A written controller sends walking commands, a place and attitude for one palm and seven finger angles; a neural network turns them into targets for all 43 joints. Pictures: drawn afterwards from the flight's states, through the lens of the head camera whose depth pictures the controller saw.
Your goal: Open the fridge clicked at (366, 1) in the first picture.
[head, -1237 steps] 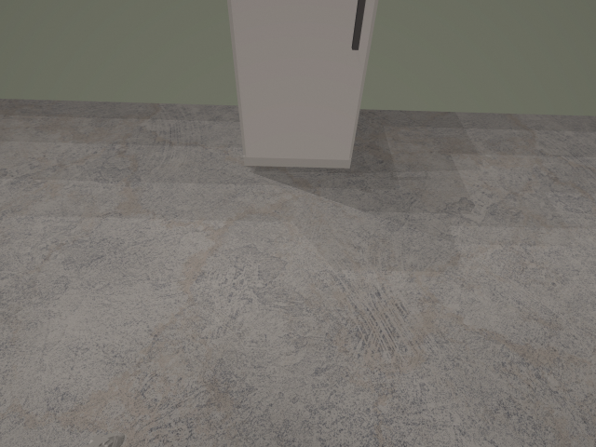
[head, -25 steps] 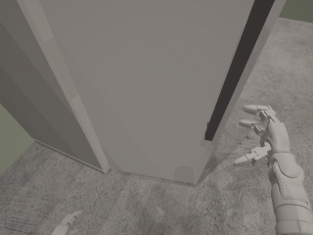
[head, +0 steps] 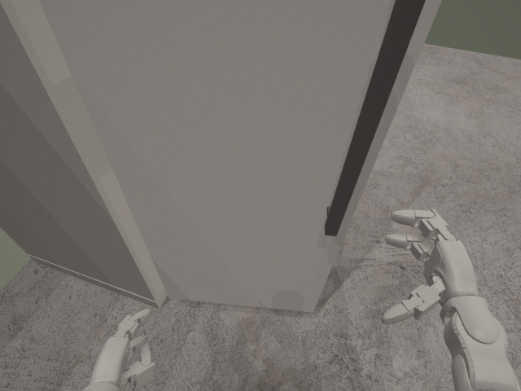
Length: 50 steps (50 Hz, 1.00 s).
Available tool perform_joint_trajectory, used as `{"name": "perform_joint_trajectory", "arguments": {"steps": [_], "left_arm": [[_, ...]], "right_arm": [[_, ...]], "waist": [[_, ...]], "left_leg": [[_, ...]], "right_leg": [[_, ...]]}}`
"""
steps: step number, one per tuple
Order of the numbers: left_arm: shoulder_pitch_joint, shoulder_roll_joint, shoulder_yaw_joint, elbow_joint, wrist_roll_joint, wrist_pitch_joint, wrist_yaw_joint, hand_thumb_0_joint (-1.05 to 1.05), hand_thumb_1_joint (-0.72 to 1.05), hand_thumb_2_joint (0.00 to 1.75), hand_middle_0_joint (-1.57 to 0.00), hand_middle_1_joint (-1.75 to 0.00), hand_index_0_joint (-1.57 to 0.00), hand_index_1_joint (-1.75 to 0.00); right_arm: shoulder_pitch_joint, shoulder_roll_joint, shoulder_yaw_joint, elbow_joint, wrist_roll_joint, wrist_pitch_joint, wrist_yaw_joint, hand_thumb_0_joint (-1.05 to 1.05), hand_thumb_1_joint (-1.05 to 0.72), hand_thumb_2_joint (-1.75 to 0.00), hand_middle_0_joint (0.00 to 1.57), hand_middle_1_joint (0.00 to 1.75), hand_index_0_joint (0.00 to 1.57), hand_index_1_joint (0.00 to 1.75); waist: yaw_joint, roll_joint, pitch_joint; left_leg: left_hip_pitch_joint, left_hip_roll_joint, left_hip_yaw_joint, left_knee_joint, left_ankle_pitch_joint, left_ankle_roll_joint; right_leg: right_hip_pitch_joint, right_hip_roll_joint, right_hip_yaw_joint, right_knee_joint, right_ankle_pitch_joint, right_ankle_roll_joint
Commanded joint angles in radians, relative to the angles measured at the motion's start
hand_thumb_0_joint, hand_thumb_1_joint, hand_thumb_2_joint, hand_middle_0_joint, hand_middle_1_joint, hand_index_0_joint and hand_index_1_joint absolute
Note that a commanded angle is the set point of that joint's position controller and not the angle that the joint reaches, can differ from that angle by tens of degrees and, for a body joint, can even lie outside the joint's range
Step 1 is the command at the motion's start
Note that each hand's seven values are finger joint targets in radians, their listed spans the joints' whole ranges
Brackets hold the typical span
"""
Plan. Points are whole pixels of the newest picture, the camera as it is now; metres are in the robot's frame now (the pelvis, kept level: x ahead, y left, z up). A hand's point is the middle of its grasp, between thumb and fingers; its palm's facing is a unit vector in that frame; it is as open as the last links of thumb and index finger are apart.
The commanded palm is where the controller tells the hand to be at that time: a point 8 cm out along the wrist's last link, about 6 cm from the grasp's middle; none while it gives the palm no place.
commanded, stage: draw the hand back to the body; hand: right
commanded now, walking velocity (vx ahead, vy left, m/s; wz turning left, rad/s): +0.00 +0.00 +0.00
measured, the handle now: (356, 141) +0.47 -0.14 +0.15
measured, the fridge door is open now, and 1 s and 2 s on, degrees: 76 76 76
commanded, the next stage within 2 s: step back with the hand held close in 1.58 s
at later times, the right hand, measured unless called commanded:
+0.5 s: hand (449, 271) +0.25 -0.22 +0.13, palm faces +0.14 +0.99 -0.02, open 14.7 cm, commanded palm +0.21 -0.27 +0.14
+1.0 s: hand (518, 281) +0.22 -0.27 +0.16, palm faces +0.42 +0.84 -0.33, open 10.9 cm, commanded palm +0.17 -0.30 +0.18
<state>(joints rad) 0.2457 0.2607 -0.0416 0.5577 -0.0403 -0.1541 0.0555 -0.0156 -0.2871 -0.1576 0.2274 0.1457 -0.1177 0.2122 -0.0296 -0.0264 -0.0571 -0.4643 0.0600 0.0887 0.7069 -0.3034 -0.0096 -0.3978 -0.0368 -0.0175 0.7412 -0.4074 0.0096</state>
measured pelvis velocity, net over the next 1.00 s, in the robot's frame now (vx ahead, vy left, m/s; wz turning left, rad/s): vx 0.01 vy -0.01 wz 0.01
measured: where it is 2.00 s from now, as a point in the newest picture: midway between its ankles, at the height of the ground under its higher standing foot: outside the picture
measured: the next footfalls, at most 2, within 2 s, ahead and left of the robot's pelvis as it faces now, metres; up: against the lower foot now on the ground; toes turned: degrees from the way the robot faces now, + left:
none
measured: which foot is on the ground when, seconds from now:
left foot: down 0.00-1.00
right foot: down 0.00-1.00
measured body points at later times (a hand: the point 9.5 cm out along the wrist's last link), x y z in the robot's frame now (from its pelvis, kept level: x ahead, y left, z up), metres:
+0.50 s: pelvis +0.00 +0.00 +0.01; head -0.02 +0.02 +0.46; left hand +0.18 +0.23 -0.06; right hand +0.24 -0.27 +0.13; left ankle +0.04 +0.13 -0.71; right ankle -0.02 -0.12 -0.71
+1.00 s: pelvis +0.01 -0.01 +0.03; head -0.02 +0.00 +0.47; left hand +0.20 +0.20 -0.05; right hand +0.20 -0.31 +0.18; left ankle +0.04 +0.13 -0.71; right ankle -0.02 -0.12 -0.71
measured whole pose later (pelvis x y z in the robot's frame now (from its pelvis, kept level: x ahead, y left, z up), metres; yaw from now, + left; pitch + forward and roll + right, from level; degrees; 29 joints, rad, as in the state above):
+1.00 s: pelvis +0.01 -0.01 +0.03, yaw +0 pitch -5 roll +1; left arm 0.22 0.22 -0.05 0.66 0.01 -0.18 0.08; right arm 0.34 -0.32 -0.28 -0.26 0.05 -0.04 -0.09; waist -0.08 -0.04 0.01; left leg -0.13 0.06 0.08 0.43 -0.20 -0.03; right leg -0.06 -0.02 -0.04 0.44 -0.30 0.00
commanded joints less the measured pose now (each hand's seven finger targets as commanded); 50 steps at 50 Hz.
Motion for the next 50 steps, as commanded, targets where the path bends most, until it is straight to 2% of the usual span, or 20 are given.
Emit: {"name": "perform_joint_trajectory", "arguments": {"steps": [1,3,4,5,7,8,13,16,19,22,23,25,26,27,28,31,34,37,44,50], "left_arm": [[-0.085,0.097,0.045,-0.128,-0.006,-0.09,0.034,0.0,0.9,0.9,-0.2,-0.3,-0.2,-0.3],[-0.072,0.11,0.043,-0.104,0.002,-0.116,0.039,0.0,0.9,0.9,-0.2,-0.3,-0.2,-0.3],[-0.066,0.11,0.043,-0.102,0.004,-0.117,0.031,0.0,0.9,0.9,-0.2,-0.3,-0.2,-0.3],[-0.055,0.108,0.046,-0.102,0.006,-0.116,0.021,0.0,0.9,0.9,-0.2,-0.3,-0.2,-0.3],[-0.05,0.112,0.05,-0.116,0.007,-0.108,0.01,0.0,0.9,0.9,-0.2,-0.3,-0.2,-0.3],[-0.051,0.119,0.052,-0.122,0.006,-0.101,0.012,0.0,0.9,0.9,-0.2,-0.3,-0.2,-0.3],[-0.092,0.11,0.042,-0.137,0.003,-0.107,0.031,0.0,0.9,0.9,-0.2,-0.3,-0.2,-0.3],[-0.088,0.1,0.038,-0.137,0.001,-0.124,0.027,0.0,0.9,0.9,-0.2,-0.3,-0.2,-0.3],[-0.082,0.109,0.038,-0.131,-0.003,-0.138,0.031,0.0,0.9,0.9,-0.2,-0.3,-0.2,-0.3],[-0.089,0.112,0.035,-0.127,-0.009,-0.144,0.044,0.0,0.9,0.9,-0.2,-0.3,-0.2,-0.3],[-0.089,0.117,0.035,-0.126,-0.008,-0.146,0.047,0.0,0.9,0.9,-0.2,-0.3,-0.2,-0.3],[-0.099,0.111,0.032,-0.132,-0.008,-0.152,0.05,0.0,0.9,0.9,-0.2,-0.3,-0.2,-0.3],[-0.117,0.109,0.043,-0.107,0.023,-0.146,0.053,0.0,0.9,0.9,-0.2,-0.3,-0.2,-0.3],[-0.117,0.095,0.036,-0.103,0.032,-0.14,0.053,0.0,0.9,0.9,-0.2,-0.3,-0.2,-0.3],[-0.123,0.101,0.039,-0.093,0.032,-0.134,0.052,0.0,0.9,0.9,-0.2,-0.3,-0.2,-0.3],[-0.129,0.088,0.032,-0.088,0.036,-0.114,0.051,0.0,0.9,0.9,-0.2,-0.3,-0.2,-0.3],[-0.138,0.088,0.032,-0.084,0.039,-0.103,0.051,0.0,0.9,0.9,-0.2,-0.3,-0.2,-0.3],[-0.144,0.085,0.033,-0.078,0.041,-0.099,0.05,0.0,0.9,0.9,-0.2,-0.3,-0.2,-0.3],[-0.151,0.083,0.038,-0.07,0.051,-0.09,0.041,0.0,0.9,0.9,-0.2,-0.3,-0.2,-0.3],[-0.154,0.079,0.045,-0.071,0.054,-0.078,0.027,0.0,0.9,0.9,-0.2,-0.3,-0.2,-0.3]], "right_arm": [[-0.414,-0.019,-0.162,-0.308,0.26,-0.116,-0.027,0.0,0.55,-0.2,0.25,1.15,0.25,1.15],[-0.296,-0.092,-0.179,-0.25,0.224,-0.134,-0.043,0.0,0.55,-0.2,0.25,1.15,0.25,1.15],[-0.266,-0.087,-0.125,-0.25,0.161,-0.127,-0.05,0.0,0.55,-0.2,0.25,1.15,0.25,1.15],[-0.239,-0.093,-0.093,-0.256,0.104,-0.112,-0.06,0.0,0.55,-0.2,0.25,1.15,0.25,1.15],[-0.151,-0.108,-0.085,-0.269,0.062,-0.069,-0.059,0.0,0.55,-0.2,0.25,1.15,0.25,1.15],[-0.121,-0.129,-0.113,-0.268,0.074,-0.047,-0.052,0.0,0.55,-0.2,0.25,1.15,0.25,1.15],[-0.123,-0.178,-0.223,-0.4,0.163,-0.016,-0.035,0.0,0.55,-0.2,0.25,1.15,0.25,1.15],[-0.096,-0.138,-0.178,-0.468,0.153,-0.023,-0.036,0.0,0.55,-0.2,0.25,1.15,0.25,1.15],[-0.066,-0.122,-0.155,-0.469,0.157,0.0,-0.021,0.0,0.55,-0.2,0.25,1.15,0.25,1.15],[-0.06,-0.134,-0.164,-0.473,0.167,0.046,0.002,0.0,0.48,-0.24,0.25,1.11,0.25,1.11],[-0.058,-0.145,-0.175,-0.485,0.171,0.058,0.004,0.0,0.44,-0.25,0.25,1.09,0.25,1.09],[-0.047,-0.154,-0.189,-0.53,0.173,0.073,0.006,0.0,0.37,-0.29,0.24,1.04,0.24,1.04],[-0.074,-0.306,-0.216,-0.603,0.022,0.043,-0.126,0.0,0.33,-0.31,0.24,1.02,0.24,1.02],[0.021,-0.221,-0.183,-0.543,0.01,0.048,-0.181,0.0,0.3,-0.32,0.24,1.0,0.24,1.0],[0.028,-0.22,-0.169,-0.561,-0.014,0.048,-0.216,0.0,0.26,-0.34,0.24,0.98,0.24,0.98],[0.076,-0.203,-0.158,-0.61,-0.045,0.035,-0.267,0.0,0.15,-0.39,0.24,0.92,0.24,0.92],[0.102,-0.206,-0.162,-0.628,-0.061,0.03,-0.292,0.0,0.04,-0.44,0.23,0.85,0.23,0.85],[0.095,-0.203,-0.16,-0.668,-0.079,0.018,-0.308,0.0,-0.07,-0.5,0.23,0.79,0.23,0.79],[0.186,-0.216,-0.208,-0.689,-0.086,0.012,-0.316,0.0,-0.32,-0.62,0.22,0.64,0.22,0.64],[0.242,-0.224,-0.245,-0.743,-0.086,0.008,-0.312,0.0,-0.54,-0.73,0.21,0.51,0.21,0.51]], "waist": [[0.003,0.038,-0.217],[-0.017,0.046,-0.249],[-0.013,-0.023,-0.227],[-0.007,-0.043,-0.204],[-0.015,-0.042,-0.188],[-0.017,0.027,-0.192],[-0.037,0.041,-0.197],[-0.028,-0.023,-0.171],[-0.015,0.024,-0.128],[-0.015,0.001,-0.09],[-0.014,0.033,-0.099],[-0.026,0.007,-0.115],[-0.04,0.012,-0.083],[-0.029,0.042,-0.035],[-0.033,0.056,-0.031],[-0.034,-0.029,-0.046],[-0.032,-0.007,-0.03],[-0.032,-0.058,-0.022],[-0.045,-0.008,-0.003],[-0.052,-0.024,-0.005]], "left_leg": [[0.2,-0.05,-0.046,-0.106,0.136,0.038],[0.223,-0.052,-0.046,-0.089,0.167,0.035],[0.202,-0.045,-0.047,-0.079,0.184,0.033],[0.189,-0.045,-0.037,-0.068,0.202,0.034],[0.199,-0.044,-0.035,-0.076,0.218,0.035],[0.224,-0.046,-0.035,-0.088,0.212,0.032],[0.289,-0.047,-0.054,-0.128,0.203,0.03],[0.262,-0.049,-0.04,-0.128,0.223,0.03],[0.24,-0.051,-0.039,-0.152,0.169,0.024],[0.223,-0.05,-0.044,-0.181,0.091,0.022],[0.234,-0.05,-0.046,-0.188,0.086,0.021],[0.253,-0.047,-0.046,-0.189,0.104,0.022],[0.28,-0.028,-0.076,-0.247,0.084,0.021],[0.27,-0.024,-0.064,-0.259,0.054,0.017],[0.281,-0.026,-0.067,-0.276,0.048,0.017],[0.328,-0.025,-0.053,-0.276,0.101,0.019],[0.352,-0.032,-0.047,-0.294,0.121,0.017],[0.368,-0.037,-0.039,-0.304,0.128,0.022],[0.42,-0.039,-0.03,-0.32,0.195,0.022],[0.444,-0.043,-0.026,-0.32,0.26,0.022]], "right_leg": [[0.001,0.058,0.027,-0.122,0.181,-0.005],[0.001,0.048,0.026,-0.131,0.205,-0.005],[-0.003,0.048,0.016,-0.137,0.215,-0.007],[-0.004,0.044,0.02,-0.145,0.24,-0.009],[-0.008,0.04,0.017,-0.156,0.257,-0.014],[-0.018,0.038,0.017,-0.159,0.249,-0.019],[-0.006,0.042,0.009,-0.177,0.237,-0.019],[0.03,0.042,0.008,-0.19,0.256,-0.014],[0.028,0.039,0.014,-0.197,0.212,-0.02],[0.03,0.042,0.015,-0.21,0.156,-0.021],[0.036,0.043,0.019,-0.21,0.158,-0.024],[0.049,0.044,0.019,-0.216,0.178,-0.024],[0.055,0.045,0.009,-0.242,0.183,-0.035],[0.052,0.044,0.007,-0.255,0.164,-0.035],[0.071,0.04,0.007,-0.265,0.166,-0.038],[0.134,0.036,0.001,-0.303,0.202,-0.035],[0.162,0.031,0.003,-0.335,0.221,-0.035],[0.193,0.032,0.004,-0.365,0.231,-0.03],[0.216,0.028,0.007,-0.396,0.303,-0.028],[0.237,0.022,0.005,-0.401,0.385,-0.018]]}}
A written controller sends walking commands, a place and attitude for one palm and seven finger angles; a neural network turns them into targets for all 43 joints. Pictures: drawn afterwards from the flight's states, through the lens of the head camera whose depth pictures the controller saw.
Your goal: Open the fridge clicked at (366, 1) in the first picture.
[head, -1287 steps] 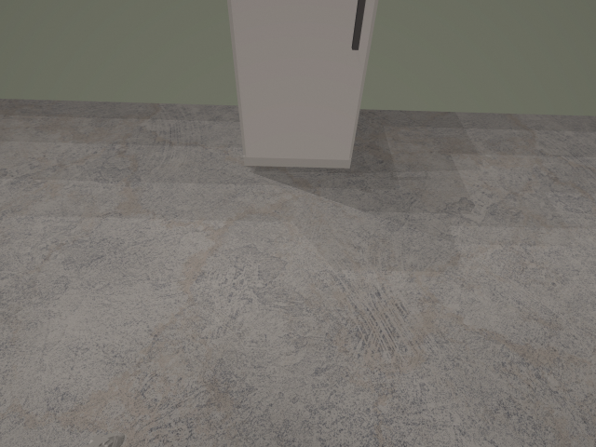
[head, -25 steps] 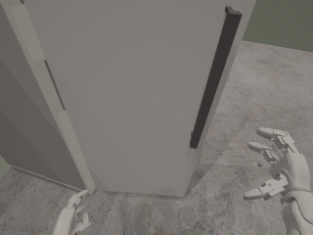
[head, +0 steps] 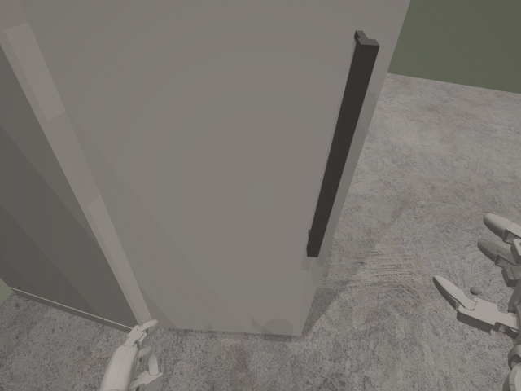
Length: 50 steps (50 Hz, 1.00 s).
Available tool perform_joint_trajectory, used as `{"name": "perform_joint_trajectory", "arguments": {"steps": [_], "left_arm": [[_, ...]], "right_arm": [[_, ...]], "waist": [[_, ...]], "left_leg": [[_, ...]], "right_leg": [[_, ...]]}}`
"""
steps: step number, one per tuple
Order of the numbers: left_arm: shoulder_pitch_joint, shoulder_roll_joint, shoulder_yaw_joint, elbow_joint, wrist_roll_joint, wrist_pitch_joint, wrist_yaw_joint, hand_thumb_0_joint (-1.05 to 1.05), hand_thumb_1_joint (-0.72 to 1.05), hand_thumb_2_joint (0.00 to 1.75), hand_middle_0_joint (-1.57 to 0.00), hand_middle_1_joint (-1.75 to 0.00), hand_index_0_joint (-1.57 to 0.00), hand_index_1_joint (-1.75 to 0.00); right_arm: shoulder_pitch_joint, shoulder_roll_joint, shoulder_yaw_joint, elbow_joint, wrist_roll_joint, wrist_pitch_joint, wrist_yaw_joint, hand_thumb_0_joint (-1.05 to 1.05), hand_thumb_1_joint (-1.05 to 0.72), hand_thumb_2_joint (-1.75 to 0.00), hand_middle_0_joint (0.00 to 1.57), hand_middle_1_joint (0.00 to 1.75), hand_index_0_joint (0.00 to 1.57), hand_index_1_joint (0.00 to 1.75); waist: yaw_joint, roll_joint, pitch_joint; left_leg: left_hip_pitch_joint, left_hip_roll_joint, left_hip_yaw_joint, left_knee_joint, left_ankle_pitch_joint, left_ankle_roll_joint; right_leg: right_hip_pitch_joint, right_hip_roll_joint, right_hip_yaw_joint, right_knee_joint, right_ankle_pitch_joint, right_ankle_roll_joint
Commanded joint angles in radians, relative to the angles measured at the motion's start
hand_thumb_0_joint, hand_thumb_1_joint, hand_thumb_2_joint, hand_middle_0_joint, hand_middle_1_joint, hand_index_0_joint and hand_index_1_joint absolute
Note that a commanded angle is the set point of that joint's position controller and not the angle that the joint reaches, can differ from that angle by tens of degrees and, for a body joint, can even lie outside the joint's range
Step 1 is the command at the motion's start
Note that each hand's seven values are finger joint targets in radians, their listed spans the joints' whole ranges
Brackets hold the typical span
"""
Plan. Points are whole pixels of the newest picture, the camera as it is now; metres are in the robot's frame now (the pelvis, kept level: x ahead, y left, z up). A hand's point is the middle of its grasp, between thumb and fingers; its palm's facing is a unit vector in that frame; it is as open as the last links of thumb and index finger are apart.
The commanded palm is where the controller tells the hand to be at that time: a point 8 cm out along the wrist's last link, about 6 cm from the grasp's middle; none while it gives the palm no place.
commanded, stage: draw the hand back to the body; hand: right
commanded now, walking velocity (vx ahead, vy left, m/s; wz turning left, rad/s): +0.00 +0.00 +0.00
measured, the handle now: (330, 168) +0.46 -0.13 +0.13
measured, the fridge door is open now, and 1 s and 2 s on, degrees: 76 76 76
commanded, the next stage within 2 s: step back with the hand held close in 0.58 s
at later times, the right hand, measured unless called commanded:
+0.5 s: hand (502, 296) +0.19 -0.28 +0.16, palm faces +0.49 +0.80 -0.35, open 7.5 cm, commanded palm +0.14 -0.30 +0.17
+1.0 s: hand (503, 307) +0.18 -0.27 +0.16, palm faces +0.39 +0.79 -0.46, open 7.5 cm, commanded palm +0.12 -0.31 +0.17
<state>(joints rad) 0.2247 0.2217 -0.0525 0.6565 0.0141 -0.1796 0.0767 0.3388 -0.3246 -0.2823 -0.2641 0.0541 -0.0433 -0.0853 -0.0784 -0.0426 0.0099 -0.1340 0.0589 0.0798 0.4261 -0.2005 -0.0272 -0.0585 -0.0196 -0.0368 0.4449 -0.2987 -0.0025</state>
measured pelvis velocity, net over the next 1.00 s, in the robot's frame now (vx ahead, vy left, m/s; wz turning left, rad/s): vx -0.03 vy -0.01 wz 0.02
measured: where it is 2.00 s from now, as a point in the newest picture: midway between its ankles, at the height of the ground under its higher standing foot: outside the picture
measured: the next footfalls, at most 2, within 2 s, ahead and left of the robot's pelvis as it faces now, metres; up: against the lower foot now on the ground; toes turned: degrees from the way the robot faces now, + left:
left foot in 1.80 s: -0.13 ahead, +0.12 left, +0.00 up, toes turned -4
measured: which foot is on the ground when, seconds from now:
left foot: down 0.00-1.00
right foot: down 0.00-1.00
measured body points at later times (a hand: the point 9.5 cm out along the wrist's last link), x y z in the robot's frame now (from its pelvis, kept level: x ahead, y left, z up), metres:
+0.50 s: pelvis +0.00 +0.00 +0.00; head -0.03 +0.01 +0.45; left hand +0.19 +0.22 -0.07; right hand +0.16 -0.32 +0.17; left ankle +0.02 +0.14 -0.74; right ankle -0.03 -0.11 -0.74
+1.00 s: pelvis -0.03 -0.01 +0.00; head -0.03 -0.01 +0.45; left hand +0.15 +0.23 -0.07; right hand +0.15 -0.31 +0.18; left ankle +0.02 +0.14 -0.74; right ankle -0.03 -0.11 -0.74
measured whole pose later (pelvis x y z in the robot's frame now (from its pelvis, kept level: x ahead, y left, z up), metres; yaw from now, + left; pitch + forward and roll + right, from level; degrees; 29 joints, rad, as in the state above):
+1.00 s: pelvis -0.03 -0.01 +0.00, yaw +1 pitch -1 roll +0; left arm 0.19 0.23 -0.01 0.56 0.01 -0.06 0.08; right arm 0.50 -0.39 -0.39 -0.45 0.03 -0.15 -0.11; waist -0.02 -0.01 0.01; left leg -0.29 0.07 0.05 0.46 -0.15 -0.04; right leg -0.22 -0.01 -0.06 0.50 -0.27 -0.02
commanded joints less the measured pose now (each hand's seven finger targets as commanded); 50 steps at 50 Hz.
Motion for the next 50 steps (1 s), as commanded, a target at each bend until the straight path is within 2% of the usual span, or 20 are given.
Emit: {"name": "perform_joint_trajectory", "arguments": {"steps": [1,6,10,14,20,22,25,28,32,33,34,35,36,37,38,39,42,45,47,50], "left_arm": [[-0.132,0.118,0.055,-0.169,0.0,-0.049,0.004,0.0,0.9,0.9,-0.2,-0.3,-0.2,-0.3],[-0.129,0.116,0.062,-0.17,0.003,-0.046,0.003,0.0,0.9,0.9,-0.2,-0.3,-0.2,-0.3],[-0.135,0.115,0.064,-0.173,0.001,-0.042,0.001,0.0,0.9,0.9,-0.2,-0.3,-0.2,-0.3],[-0.132,0.118,0.067,-0.167,-0.001,-0.039,0.002,0.0,0.9,0.9,-0.2,-0.3,-0.2,-0.3],[-0.139,0.115,0.067,-0.167,0.002,-0.044,0.006,0.0,0.9,0.9,-0.2,-0.3,-0.2,-0.3],[-0.138,0.113,0.065,-0.165,0.004,-0.046,0.007,0.0,0.9,0.9,-0.2,-0.3,-0.2,-0.3],[-0.143,0.111,0.065,-0.164,0.004,-0.046,0.008,0.0,0.9,0.9,-0.2,-0.3,-0.2,-0.3],[-0.145,0.113,0.068,-0.163,0.004,-0.043,0.008,0.0,0.9,0.9,-0.2,-0.3,-0.2,-0.3],[-0.142,0.11,0.067,-0.164,0.005,-0.043,0.007,0.0,0.9,0.9,-0.2,-0.3,-0.2,-0.3],[-0.148,0.111,0.069,-0.163,0.005,-0.043,0.007,0.0,0.9,0.9,-0.2,-0.3,-0.2,-0.3],[-0.144,0.111,0.067,-0.163,0.005,-0.043,0.007,0.0,0.9,0.9,-0.2,-0.3,-0.2,-0.3],[-0.16,0.109,0.065,-0.172,0.004,-0.046,0.004,0.0,0.9,0.9,-0.2,-0.3,-0.2,-0.3],[-0.16,0.123,0.057,-0.22,-0.005,-0.019,0.003,0.0,0.9,0.9,-0.2,-0.3,-0.2,-0.3],[-0.147,0.109,0.059,-0.19,0.001,0.002,0.006,0.0,0.9,0.9,-0.2,-0.3,-0.2,-0.3],[-0.15,0.113,0.064,-0.2,0.002,0.016,0.005,0.0,0.9,0.9,-0.2,-0.3,-0.2,-0.3],[-0.138,0.113,0.067,-0.204,0.005,0.027,0.004,0.0,0.9,0.9,-0.2,-0.3,-0.2,-0.3],[-0.128,0.123,0.079,-0.227,0.005,0.05,0.007,0.0,0.9,0.9,-0.2,-0.3,-0.2,-0.3],[-0.123,0.123,0.087,-0.253,0.002,0.067,0.012,0.0,0.9,0.9,-0.2,-0.3,-0.2,-0.3],[-0.121,0.123,0.093,-0.265,-0.001,0.076,0.015,0.0,0.9,0.9,-0.2,-0.3,-0.2,-0.3],[-0.119,0.126,0.095,-0.276,-0.004,0.078,0.018,0.0,0.9,0.9,-0.2,-0.3,-0.2,-0.3]], "right_arm": [[-0.113,-0.189,-0.126,-0.254,0.005,-0.066,-0.014,0.0,-0.57,-0.74,0.21,0.49,0.21,0.49],[-0.075,-0.212,-0.172,-0.286,0.005,-0.071,-0.019,0.0,-0.75,-0.83,0.21,0.38,0.21,0.38],[-0.062,-0.223,-0.195,-0.298,0.01,-0.073,-0.018,0.0,-0.9,-0.9,0.2,0.3,0.2,0.3],[-0.059,-0.186,-0.158,-0.269,0.008,-0.066,-0.014,0.0,-0.9,-0.9,0.2,0.3,0.2,0.3],[-0.095,-0.211,-0.17,-0.316,0.001,-0.075,-0.025,0.0,-0.9,-0.9,0.2,0.3,0.2,0.3],[-0.076,-0.217,-0.184,-0.303,0.002,-0.076,-0.029,0.0,-0.9,-0.9,0.2,0.3,0.2,0.3],[-0.075,-0.214,-0.181,-0.305,0.002,-0.077,-0.027,0.0,-0.9,-0.9,0.2,0.3,0.2,0.3],[-0.063,-0.209,-0.181,-0.277,0.004,-0.074,-0.023,0.0,-0.9,-0.9,0.2,0.3,0.2,0.3],[-0.069,-0.212,-0.184,-0.293,0.002,-0.079,-0.024,0.0,-0.9,-0.9,0.2,0.3,0.2,0.3],[-0.056,-0.213,-0.185,-0.284,0.003,-0.076,-0.023,0.0,-0.9,-0.9,0.2,0.3,0.2,0.3],[-0.054,-0.205,-0.18,-0.279,0.005,-0.077,-0.022,0.0,-0.9,-0.9,0.2,0.3,0.2,0.3],[-0.123,-0.177,-0.127,-0.35,0.002,-0.082,-0.017,0.0,-0.9,-0.9,0.2,0.3,0.2,0.3],[-0.241,-0.319,-0.275,-0.416,-0.006,-0.133,-0.039,0.0,-0.9,-0.9,0.2,0.3,0.2,0.3],[-0.1,-0.233,-0.219,-0.305,-0.007,-0.134,-0.035,0.0,-0.9,-0.9,0.2,0.3,0.2,0.3],[-0.067,-0.23,-0.215,-0.307,-0.014,-0.138,-0.034,0.0,-0.9,-0.9,0.2,0.3,0.2,0.3],[-0.017,-0.207,-0.197,-0.309,-0.015,-0.142,-0.034,0.0,-0.9,-0.9,0.2,0.3,0.2,0.3],[0.063,-0.213,-0.208,-0.35,-0.016,-0.158,-0.044,0.0,-0.9,-0.9,0.2,0.3,0.2,0.3],[0.115,-0.242,-0.247,-0.391,-0.014,-0.171,-0.052,0.0,-0.9,-0.9,0.2,0.3,0.2,0.3],[0.128,-0.255,-0.264,-0.411,-0.015,-0.177,-0.056,0.0,-0.9,-0.9,0.2,0.3,0.2,0.3],[0.136,-0.253,-0.269,-0.406,-0.016,-0.182,-0.062,0.0,-0.9,-0.9,0.2,0.3,0.2,0.3]], "waist": [[-0.002,-0.013,-0.057],[-0.009,-0.024,-0.076],[-0.011,-0.02,-0.047],[0.0,-0.001,-0.028],[-0.004,-0.04,-0.052],[-0.01,-0.021,-0.055],[-0.01,-0.039,-0.042],[-0.008,0.006,-0.022],[-0.01,-0.044,-0.046],[-0.011,-0.014,-0.037],[-0.008,-0.005,-0.036],[-0.001,-0.027,-0.051],[0.039,0.024,0.027],[0.046,0.11,0.011],[0.044,0.091,0.012],[0.048,0.075,-0.033],[0.052,-0.006,-0.121],[0.049,0.0,-0.179],[0.051,0.021,-0.186],[0.052,0.008,-0.152]], "left_leg": [[0.107,-0.044,-0.017,-0.041,0.149,0.04],[0.125,-0.043,-0.015,-0.041,0.177,0.04],[0.119,-0.044,-0.017,-0.052,0.166,0.04],[0.103,-0.043,-0.015,-0.06,0.152,0.036],[0.112,-0.043,-0.016,-0.061,0.131,0.039],[0.123,-0.043,-0.014,-0.059,0.135,0.04],[0.116,-0.043,-0.018,-0.067,0.136,0.04],[0.109,-0.047,-0.016,-0.079,0.121,0.038],[0.12,-0.042,-0.022,-0.072,0.127,0.039],[0.118,-0.045,-0.02,-0.08,0.129,0.038],[0.121,-0.042,-0.02,-0.077,0.129,0.037],[0.116,-0.041,-0.024,-0.082,0.123,0.035],[0.012,0.003,-0.106,-0.125,0.155,0.03],[-0.014,0.03,-0.106,-0.134,0.136,0.035],[-0.036,0.042,-0.114,-0.136,0.148,0.041],[-0.033,0.056,-0.111,-0.12,0.161,0.044],[-0.01,0.048,-0.093,-0.048,0.23,0.036],[0.029,0.029,-0.075,0.025,0.311,0.024],[0.036,0.025,-0.079,0.054,0.342,0.021],[0.024,0.016,-0.081,0.083,0.288,0.014]], "right_leg": [[-0.106,0.005,0.026,-0.107,0.27,-0.004],[-0.092,0.006,0.02,-0.105,0.304,-0.003],[-0.102,0.005,0.019,-0.11,0.284,-0.004],[-0.098,0.003,0.014,-0.114,0.273,-0.008],[-0.085,0.01,0.019,-0.119,0.25,-0.007],[-0.094,0.01,0.022,-0.121,0.252,-0.007],[-0.091,0.01,0.015,-0.119,0.248,-0.007],[-0.099,0.007,0.016,-0.125,0.231,-0.009],[-0.088,0.011,0.012,-0.125,0.233,-0.009],[-0.09,0.009,0.013,-0.124,0.235,-0.01],[-0.095,0.008,0.012,-0.126,0.234,-0.011],[-0.078,0.011,0.011,-0.123,0.226,-0.014],[-0.175,-0.009,0.011,-0.075,0.137,-0.029],[-0.173,-0.002,0.024,-0.045,0.12,-0.029],[-0.179,0.002,0.018,-0.028,0.128,-0.027],[-0.17,-0.001,0.019,-0.015,0.151,-0.026],[-0.167,-0.021,0.029,-0.027,0.246,-0.022],[-0.187,-0.042,0.047,-0.034,0.338,-0.021],[-0.217,-0.049,0.052,-0.03,0.342,-0.022],[-0.286,-0.063,0.068,-0.054,0.262,-0.032]]}}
